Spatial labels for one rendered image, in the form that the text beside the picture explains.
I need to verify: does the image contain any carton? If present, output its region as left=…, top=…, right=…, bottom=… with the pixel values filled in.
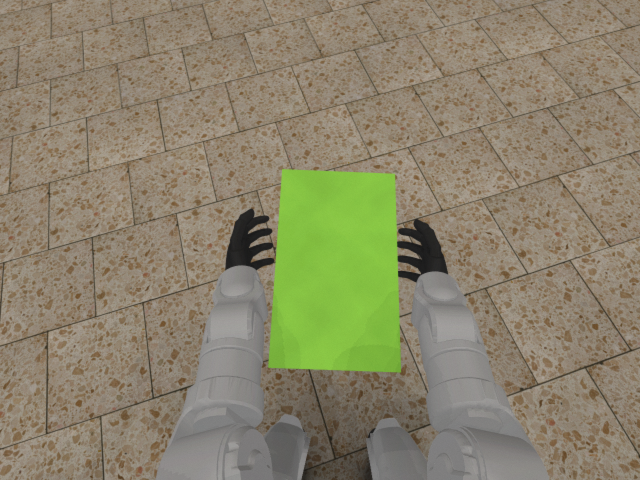
left=268, top=169, right=401, bottom=373

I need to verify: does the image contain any left robot upper arm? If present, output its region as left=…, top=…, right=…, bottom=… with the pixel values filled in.
left=156, top=423, right=274, bottom=480

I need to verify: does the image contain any right robot thigh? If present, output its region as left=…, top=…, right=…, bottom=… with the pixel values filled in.
left=366, top=427, right=427, bottom=480

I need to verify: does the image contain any right robot shin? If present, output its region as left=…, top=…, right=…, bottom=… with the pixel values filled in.
left=373, top=418, right=409, bottom=434

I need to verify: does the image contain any left robot hand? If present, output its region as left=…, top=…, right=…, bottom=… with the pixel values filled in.
left=225, top=209, right=274, bottom=270

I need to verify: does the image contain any robot left forearm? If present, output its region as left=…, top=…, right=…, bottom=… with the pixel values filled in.
left=156, top=265, right=268, bottom=478

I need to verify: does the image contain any right robot upper arm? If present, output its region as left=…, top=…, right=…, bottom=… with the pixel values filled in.
left=427, top=425, right=549, bottom=480

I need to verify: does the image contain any robot right forearm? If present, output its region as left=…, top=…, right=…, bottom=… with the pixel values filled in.
left=411, top=271, right=550, bottom=480

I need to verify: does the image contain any right robot hand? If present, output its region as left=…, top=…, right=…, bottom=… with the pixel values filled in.
left=397, top=219, right=448, bottom=282

